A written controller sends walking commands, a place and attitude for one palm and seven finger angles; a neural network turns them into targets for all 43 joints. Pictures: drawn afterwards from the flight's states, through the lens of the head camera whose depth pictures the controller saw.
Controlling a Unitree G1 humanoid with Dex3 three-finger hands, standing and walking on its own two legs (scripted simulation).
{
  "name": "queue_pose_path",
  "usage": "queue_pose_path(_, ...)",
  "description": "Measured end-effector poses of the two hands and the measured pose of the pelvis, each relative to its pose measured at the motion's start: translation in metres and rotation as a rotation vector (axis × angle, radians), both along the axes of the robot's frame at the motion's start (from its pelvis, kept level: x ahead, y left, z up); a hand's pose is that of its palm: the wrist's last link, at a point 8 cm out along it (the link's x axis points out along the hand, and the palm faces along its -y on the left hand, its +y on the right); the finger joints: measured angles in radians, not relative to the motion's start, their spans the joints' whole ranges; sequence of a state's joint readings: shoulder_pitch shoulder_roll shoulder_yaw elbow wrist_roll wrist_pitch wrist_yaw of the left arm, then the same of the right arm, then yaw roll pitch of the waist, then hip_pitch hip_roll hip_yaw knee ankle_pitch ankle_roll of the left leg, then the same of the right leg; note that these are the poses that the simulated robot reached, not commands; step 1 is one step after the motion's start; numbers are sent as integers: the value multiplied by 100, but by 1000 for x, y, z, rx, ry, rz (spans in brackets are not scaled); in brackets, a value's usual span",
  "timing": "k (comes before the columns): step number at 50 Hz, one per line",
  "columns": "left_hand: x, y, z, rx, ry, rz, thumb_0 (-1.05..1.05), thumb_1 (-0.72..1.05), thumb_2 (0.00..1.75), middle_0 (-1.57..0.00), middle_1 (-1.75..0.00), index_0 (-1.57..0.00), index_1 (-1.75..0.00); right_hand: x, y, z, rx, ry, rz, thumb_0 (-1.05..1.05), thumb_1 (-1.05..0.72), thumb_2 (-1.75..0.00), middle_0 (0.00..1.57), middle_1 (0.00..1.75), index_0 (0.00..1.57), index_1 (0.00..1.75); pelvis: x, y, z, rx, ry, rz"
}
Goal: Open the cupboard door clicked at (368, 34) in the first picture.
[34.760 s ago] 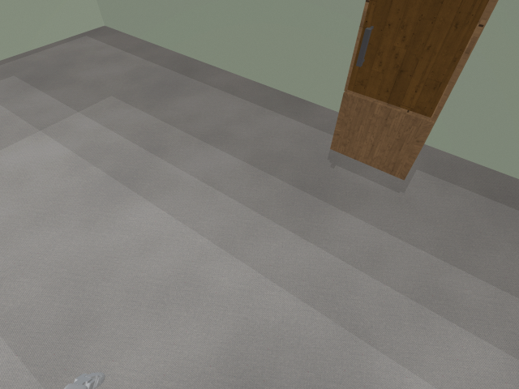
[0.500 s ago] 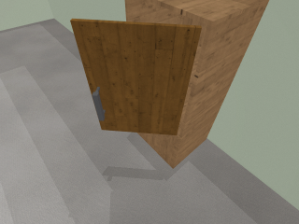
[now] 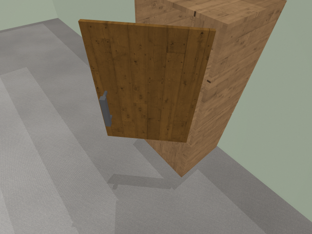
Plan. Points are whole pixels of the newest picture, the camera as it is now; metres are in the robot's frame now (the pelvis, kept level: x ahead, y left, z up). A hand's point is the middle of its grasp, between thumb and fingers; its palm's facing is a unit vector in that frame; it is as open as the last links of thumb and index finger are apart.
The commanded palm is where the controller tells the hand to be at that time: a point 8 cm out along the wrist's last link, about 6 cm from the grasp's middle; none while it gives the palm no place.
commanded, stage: look again from close up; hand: left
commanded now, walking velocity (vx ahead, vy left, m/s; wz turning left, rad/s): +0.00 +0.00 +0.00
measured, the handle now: (107, 109) +0.62 +0.25 -0.12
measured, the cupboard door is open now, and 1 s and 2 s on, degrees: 45 45 45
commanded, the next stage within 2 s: shuffle to correct the standing spot in 0.28 s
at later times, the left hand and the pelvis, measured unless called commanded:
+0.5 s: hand out of the picture -0.02 +0.17 -0.18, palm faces +0.03 -0.99 -0.17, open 7.3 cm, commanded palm none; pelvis +0.00 +0.01 +0.00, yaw +0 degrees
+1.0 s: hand out of the picture +0.12 +0.23 -0.18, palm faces +0.04 -0.98 -0.19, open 7.3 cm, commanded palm none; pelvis +0.07 +0.05 +0.00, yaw +0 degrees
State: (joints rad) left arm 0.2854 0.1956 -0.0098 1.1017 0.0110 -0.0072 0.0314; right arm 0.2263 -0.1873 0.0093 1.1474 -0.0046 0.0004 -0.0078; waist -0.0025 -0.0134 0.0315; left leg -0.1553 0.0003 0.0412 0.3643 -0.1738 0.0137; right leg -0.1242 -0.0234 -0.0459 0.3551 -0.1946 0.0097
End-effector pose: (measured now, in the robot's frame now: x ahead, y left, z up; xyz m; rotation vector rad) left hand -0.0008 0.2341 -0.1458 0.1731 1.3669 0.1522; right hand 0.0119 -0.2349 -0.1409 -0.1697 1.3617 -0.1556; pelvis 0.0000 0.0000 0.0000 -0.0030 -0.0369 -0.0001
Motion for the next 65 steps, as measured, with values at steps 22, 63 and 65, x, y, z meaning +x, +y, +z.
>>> queue_pose_path(22,-25,-12,-6,-46,44,29,0,91,90,-20,-30,-20,-30,-31,31,-5,39,46,-40,0,-91,-90,20,30,20,30,-4,10,-2,2,0,-2)
queue_pose_path(63,164,17,-10,-5,-150,9,0,92,90,-20,-30,-20,-30,58,63,-22,45,101,-104,0,-91,-90,20,30,20,30,91,31,-16,-3,20,24)
queue_pose_path(65,158,21,-10,2,-152,28,-1,93,90,-20,-30,-20,-30,75,55,-21,23,64,-75,0,-91,-90,20,30,20,30,86,33,-16,-5,19,27)
